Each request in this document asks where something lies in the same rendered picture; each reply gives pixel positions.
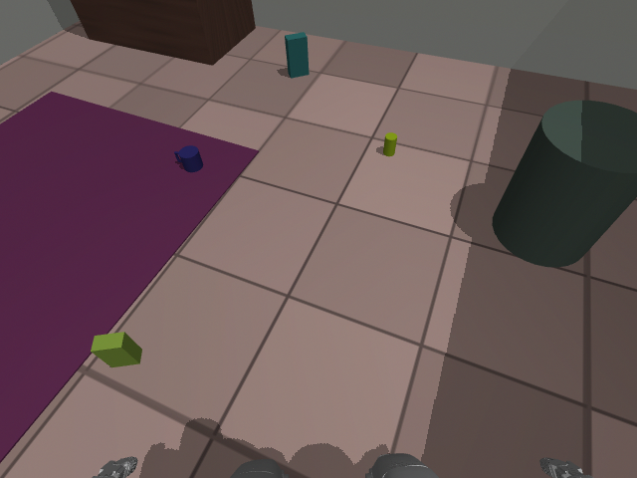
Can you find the right robot hand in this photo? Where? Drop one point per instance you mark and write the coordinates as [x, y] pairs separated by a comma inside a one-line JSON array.
[[559, 469]]

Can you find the left robot hand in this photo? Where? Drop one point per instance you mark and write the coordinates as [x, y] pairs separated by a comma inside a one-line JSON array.
[[118, 469]]

